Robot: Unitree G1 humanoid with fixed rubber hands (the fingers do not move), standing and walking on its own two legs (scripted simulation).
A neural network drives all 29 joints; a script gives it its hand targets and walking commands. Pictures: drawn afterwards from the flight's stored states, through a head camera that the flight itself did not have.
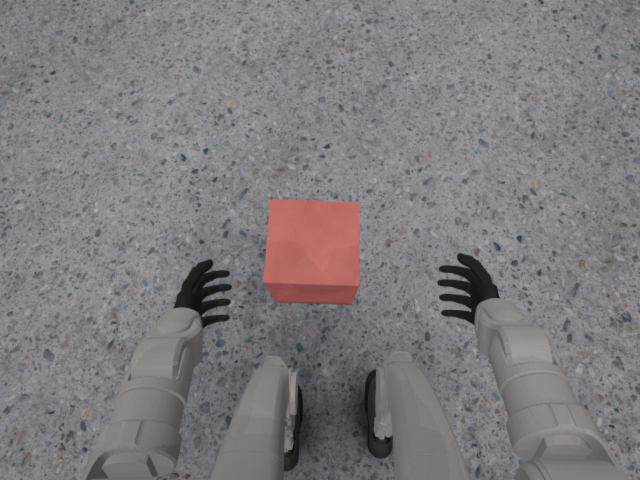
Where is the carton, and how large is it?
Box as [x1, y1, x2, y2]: [263, 199, 358, 304]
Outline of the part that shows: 270,199 263,282 275,300 281,302 351,304 358,287 358,202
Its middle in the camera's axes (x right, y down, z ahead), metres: -0.02 +0.04 +1.00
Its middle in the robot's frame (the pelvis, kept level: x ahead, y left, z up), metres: +0.51 +0.05 -0.55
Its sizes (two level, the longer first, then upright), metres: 0.210 0.200 0.250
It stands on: the floor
